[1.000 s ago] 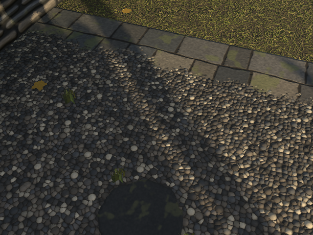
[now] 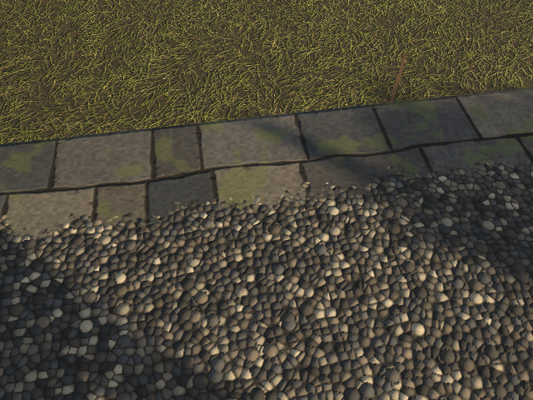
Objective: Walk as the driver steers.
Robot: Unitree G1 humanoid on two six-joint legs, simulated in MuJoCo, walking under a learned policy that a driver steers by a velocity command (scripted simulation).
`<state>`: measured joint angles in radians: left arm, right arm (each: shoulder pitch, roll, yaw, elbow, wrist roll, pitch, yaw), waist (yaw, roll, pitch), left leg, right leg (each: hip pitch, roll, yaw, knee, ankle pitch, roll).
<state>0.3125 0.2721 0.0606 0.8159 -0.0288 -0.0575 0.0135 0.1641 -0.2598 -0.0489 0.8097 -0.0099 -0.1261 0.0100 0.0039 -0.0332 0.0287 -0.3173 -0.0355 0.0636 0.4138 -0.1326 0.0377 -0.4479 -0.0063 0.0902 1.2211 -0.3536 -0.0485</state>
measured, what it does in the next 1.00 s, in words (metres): walks ahead, turning left: right foot, then left foot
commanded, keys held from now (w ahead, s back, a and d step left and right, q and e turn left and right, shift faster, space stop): w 0.28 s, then w+q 0.18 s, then q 0.54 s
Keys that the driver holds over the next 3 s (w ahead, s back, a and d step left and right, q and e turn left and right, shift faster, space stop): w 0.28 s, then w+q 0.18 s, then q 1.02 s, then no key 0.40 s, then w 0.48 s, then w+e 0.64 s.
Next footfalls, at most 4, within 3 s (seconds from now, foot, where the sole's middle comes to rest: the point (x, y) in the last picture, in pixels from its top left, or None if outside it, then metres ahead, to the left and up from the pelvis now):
0.36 right None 0.34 -0.17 -0.77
0.84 left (258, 376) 0.53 0.05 -0.77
1.30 right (345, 363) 0.56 -0.17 -0.77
1.70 left None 0.39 0.04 -0.77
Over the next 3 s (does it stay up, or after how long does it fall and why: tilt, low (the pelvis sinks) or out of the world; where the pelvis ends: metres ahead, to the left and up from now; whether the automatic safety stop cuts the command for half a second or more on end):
stays up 0.76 0.21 -0.01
